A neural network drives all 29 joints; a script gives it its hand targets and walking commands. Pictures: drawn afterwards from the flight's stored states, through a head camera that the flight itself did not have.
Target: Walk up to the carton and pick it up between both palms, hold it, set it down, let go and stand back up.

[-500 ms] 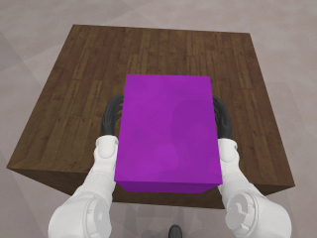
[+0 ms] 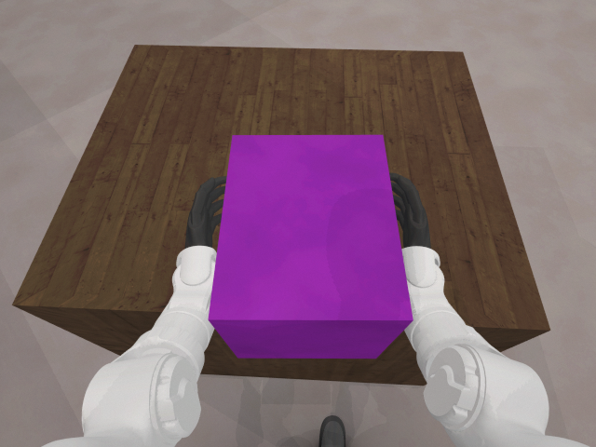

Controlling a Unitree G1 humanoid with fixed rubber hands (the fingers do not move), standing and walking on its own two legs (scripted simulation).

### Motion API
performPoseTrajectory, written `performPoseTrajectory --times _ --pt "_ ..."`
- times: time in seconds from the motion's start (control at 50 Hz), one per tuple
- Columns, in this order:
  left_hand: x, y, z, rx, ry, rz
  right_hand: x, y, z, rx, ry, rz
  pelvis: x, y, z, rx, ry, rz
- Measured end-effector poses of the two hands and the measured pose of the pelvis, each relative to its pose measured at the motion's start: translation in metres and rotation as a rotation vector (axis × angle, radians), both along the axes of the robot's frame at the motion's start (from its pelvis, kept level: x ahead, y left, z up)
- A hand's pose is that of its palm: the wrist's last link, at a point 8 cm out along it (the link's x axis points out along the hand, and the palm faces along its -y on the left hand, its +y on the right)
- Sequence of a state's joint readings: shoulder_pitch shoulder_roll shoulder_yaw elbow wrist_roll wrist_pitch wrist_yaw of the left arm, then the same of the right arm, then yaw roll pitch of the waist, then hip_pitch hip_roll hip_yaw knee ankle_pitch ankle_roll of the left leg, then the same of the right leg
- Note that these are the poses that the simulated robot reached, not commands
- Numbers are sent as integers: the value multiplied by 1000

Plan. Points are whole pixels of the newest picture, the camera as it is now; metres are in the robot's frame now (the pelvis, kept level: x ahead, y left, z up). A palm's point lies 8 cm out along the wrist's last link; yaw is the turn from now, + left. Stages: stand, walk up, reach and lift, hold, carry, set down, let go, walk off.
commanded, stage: reach and lift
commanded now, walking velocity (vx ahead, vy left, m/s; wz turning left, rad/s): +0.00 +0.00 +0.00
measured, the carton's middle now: (307, 251) +0.39 -0.01 -0.01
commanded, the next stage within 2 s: none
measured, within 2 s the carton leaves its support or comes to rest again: leaves its support in 0.16 s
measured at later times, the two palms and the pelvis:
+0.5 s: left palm (160, 174) +0.43 +0.16 +0.12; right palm (415, 181) +0.41 -0.13 +0.12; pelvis +0.02 +0.03 +0.01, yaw +1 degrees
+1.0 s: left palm (121, 167) +0.40 +0.18 +0.16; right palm (407, 183) +0.39 -0.11 +0.15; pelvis +0.03 +0.04 +0.02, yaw +2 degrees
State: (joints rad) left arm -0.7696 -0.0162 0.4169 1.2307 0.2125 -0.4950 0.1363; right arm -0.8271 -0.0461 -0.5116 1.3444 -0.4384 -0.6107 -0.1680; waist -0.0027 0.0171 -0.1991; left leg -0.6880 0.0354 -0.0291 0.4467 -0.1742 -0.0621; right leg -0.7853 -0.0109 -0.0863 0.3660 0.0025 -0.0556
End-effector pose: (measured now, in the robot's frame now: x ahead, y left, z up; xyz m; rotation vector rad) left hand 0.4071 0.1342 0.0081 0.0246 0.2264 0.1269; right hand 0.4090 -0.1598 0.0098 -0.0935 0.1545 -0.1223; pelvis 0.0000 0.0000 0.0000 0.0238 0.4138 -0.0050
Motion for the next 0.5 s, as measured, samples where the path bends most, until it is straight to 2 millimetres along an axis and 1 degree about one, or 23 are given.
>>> performPoseTrajectory --times 0.14,0.22,0.28,0.38,0.46,0.5 --pt "1 4 3 -11 13 -3 0 4 3 -6 14 -2 9 5 0 -12 -10 9" --pt "2 9 14 -15 -10 -8 0 9 16 -5 -8 -5 14 10 1 -20 -30 17" --pt "5 15 31 -13 -47 -14 1 15 34 8 -43 -10 18 14 2 -25 -55 25" --pt "12 23 69 2 -99 -34 3 23 73 41 -94 -30 22 21 6 -29 -134 36" --pt "17 26 100 17 -100 -56 2 26 102 67 -94 -52 24 26 11 -34 -227 37" --pt "20 26 113 15 -82 -54 5 26 113 79 -69 -55 24 28 13 -32 -266 27"
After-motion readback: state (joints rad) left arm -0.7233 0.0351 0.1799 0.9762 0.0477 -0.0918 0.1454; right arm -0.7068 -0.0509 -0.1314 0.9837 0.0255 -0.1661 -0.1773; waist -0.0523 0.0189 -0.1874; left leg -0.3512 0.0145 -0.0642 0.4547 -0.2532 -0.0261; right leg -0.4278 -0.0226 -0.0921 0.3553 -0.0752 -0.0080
